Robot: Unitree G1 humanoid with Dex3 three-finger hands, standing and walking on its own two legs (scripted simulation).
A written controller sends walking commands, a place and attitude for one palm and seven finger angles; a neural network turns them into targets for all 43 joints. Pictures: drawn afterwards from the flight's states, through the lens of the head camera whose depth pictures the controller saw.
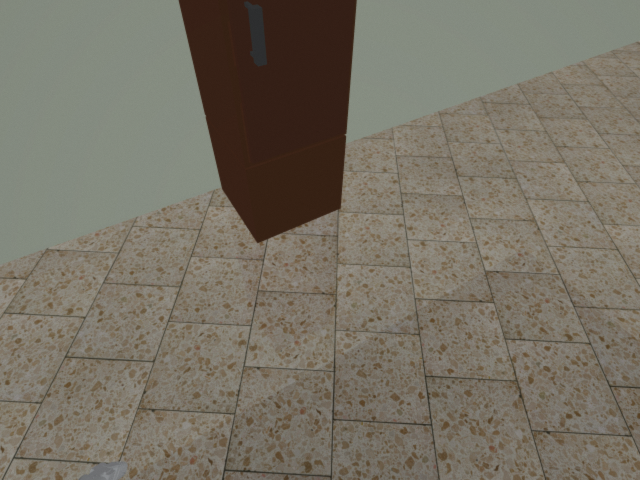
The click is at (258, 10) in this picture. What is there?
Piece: cupboard door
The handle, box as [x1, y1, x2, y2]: [244, 1, 266, 65]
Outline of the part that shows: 246,1 244,2 244,5 248,9 253,50 250,51 250,54 257,65 266,64 261,7 257,4 252,5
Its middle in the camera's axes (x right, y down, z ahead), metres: -0.17 -0.53 +1.00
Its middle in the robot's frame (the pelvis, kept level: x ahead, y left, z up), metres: +1.11 +0.23 +0.08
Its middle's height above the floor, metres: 0.85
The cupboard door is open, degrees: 0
